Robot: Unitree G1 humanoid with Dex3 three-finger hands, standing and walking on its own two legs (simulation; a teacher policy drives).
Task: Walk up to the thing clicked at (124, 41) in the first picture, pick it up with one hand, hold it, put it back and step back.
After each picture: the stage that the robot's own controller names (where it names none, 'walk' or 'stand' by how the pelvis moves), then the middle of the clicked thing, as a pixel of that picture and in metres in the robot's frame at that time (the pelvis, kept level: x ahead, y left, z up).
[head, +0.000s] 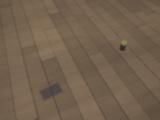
stand; (123, 45) +1.37 -0.44 -0.72
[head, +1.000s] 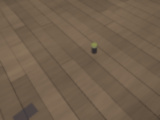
walk; (94, 48) +1.31 -0.01 -0.70
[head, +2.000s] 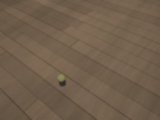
walk; (61, 80) +0.87 +0.28 -0.72
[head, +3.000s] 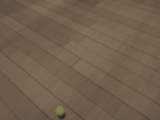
walk; (60, 113) +0.55 +0.24 -0.72
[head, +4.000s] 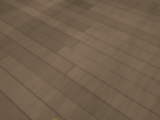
stand; out of the picture +0.46 +0.22 -0.72
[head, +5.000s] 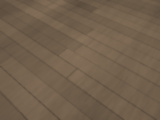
stand; out of the picture +0.42 +0.21 -0.73
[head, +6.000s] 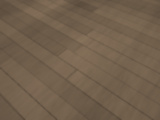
stand; out of the picture +0.40 +0.22 -0.73
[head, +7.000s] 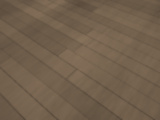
stand; out of the picture +0.40 +0.22 -0.73
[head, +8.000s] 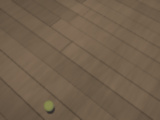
go down; (49, 107) +0.43 +0.22 -0.66
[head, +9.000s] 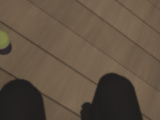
go down; (1, 43) +0.48 +0.27 -0.28
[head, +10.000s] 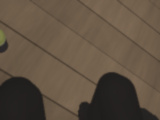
close in; out of the picture +0.48 +0.28 -0.27
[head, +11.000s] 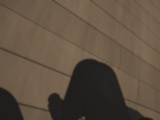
close; out of the picture +0.46 +0.32 -0.22
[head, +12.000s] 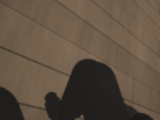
lift; out of the picture +0.45 +0.32 -0.23
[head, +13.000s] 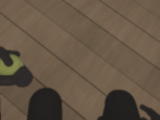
lift; (16, 72) +0.35 +0.24 -0.07
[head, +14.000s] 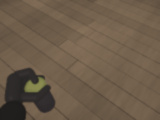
hold; (41, 95) +0.31 +0.16 +0.00
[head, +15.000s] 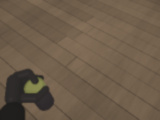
hold; (40, 94) +0.32 +0.17 -0.02
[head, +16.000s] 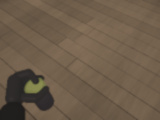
hold; (40, 95) +0.32 +0.17 -0.02
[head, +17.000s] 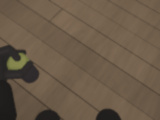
crouch; (24, 69) +0.41 +0.20 -0.09
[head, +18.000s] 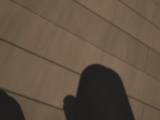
lower; out of the picture +0.46 +0.31 -0.20
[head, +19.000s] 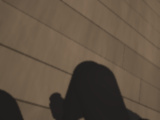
lower; out of the picture +0.43 +0.34 -0.23
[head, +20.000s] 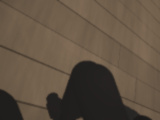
lower; out of the picture +0.42 +0.33 -0.24
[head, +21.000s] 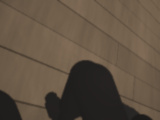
lower; out of the picture +0.42 +0.33 -0.24
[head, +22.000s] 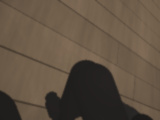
lower; out of the picture +0.42 +0.33 -0.24
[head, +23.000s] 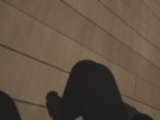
open; out of the picture +0.42 +0.33 -0.24
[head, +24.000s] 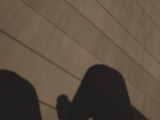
stand; out of the picture +0.44 +0.31 -0.24
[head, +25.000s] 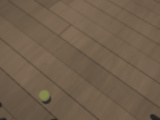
stand; (45, 97) +0.44 +0.22 -0.56
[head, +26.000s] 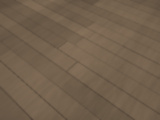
stand; out of the picture +0.41 +0.21 -0.67
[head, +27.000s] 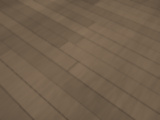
stand; out of the picture +0.41 +0.21 -0.67
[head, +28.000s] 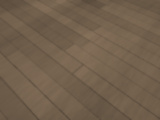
stand; out of the picture +0.41 +0.19 -0.72
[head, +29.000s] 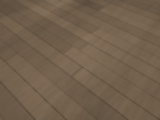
stand; out of the picture +0.40 +0.21 -0.73
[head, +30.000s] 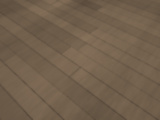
stand; out of the picture +0.40 +0.22 -0.73
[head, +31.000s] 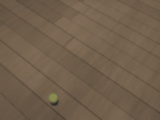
walk; (53, 99) +0.50 +0.19 -0.71
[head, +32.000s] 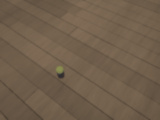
walk; (60, 72) +0.83 +0.28 -0.70
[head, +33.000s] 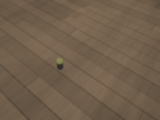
walk; (59, 63) +1.07 +0.23 -0.71
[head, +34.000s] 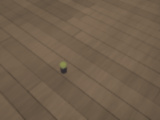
stand; (63, 67) +1.01 +0.22 -0.73
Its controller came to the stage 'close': yes
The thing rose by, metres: 0.69
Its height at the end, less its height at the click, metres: +0.00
